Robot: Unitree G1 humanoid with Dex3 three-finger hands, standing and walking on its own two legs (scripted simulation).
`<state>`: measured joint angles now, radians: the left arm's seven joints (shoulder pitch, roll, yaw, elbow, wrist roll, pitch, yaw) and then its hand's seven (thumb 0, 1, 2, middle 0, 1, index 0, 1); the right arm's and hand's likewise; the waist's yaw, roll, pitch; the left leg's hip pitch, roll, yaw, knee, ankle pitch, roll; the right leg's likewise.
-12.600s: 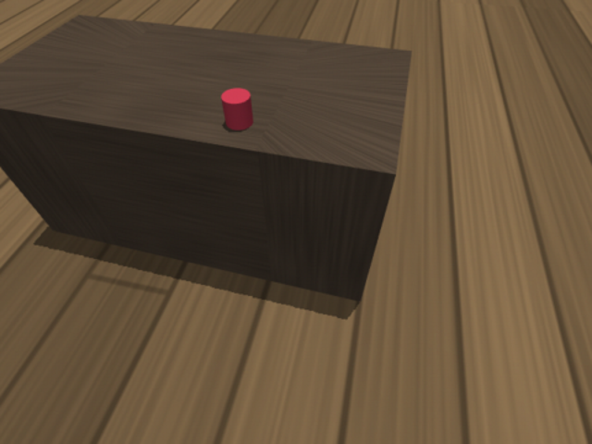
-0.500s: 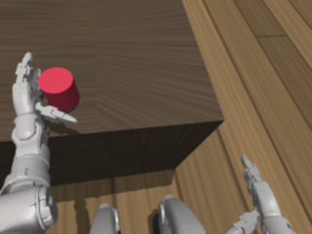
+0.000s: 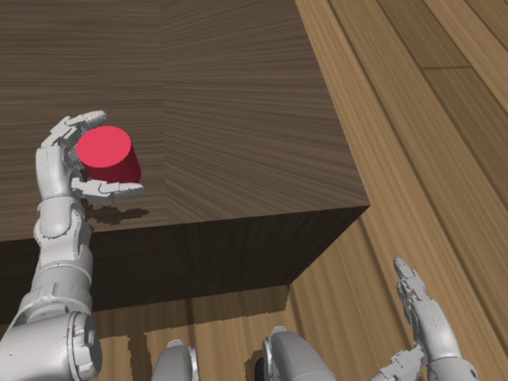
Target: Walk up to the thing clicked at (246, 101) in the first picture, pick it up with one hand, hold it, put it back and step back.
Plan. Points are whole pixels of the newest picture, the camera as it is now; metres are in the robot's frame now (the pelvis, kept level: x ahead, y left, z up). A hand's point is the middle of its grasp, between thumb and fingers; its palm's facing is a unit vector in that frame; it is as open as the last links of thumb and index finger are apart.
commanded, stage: close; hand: left
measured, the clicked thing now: (111, 161) +0.47 +0.18 +0.01
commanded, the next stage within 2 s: settle in 0.20 s
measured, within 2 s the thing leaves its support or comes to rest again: leaves its support in 0.68 s
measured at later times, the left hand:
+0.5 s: hand (101, 159) +0.46 +0.19 +0.03, palm faces +0.12 -0.99 +0.00, open 10.5 cm
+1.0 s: hand (96, 151) +0.45 +0.18 +0.06, palm faces +0.12 -0.99 -0.01, open 7.2 cm
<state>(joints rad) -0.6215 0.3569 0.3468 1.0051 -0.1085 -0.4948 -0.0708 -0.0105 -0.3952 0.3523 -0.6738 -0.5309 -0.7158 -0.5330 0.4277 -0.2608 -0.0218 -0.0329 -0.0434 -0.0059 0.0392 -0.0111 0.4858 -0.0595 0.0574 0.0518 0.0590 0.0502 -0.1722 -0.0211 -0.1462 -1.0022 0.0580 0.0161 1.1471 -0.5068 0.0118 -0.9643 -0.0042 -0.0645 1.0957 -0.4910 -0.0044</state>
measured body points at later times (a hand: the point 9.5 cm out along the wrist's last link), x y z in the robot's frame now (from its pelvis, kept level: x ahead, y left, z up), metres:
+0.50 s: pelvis +0.00 +0.00 +0.00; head +0.11 +0.04 +0.43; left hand +0.45 +0.24 +0.03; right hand +0.15 -0.25 -0.01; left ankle +0.02 +0.11 -0.65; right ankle +0.02 -0.12 -0.65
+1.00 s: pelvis +0.00 +0.00 +0.02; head +0.09 +0.03 +0.46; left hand +0.44 +0.24 +0.07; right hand +0.15 -0.26 +0.01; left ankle +0.02 +0.11 -0.65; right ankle +0.02 -0.12 -0.65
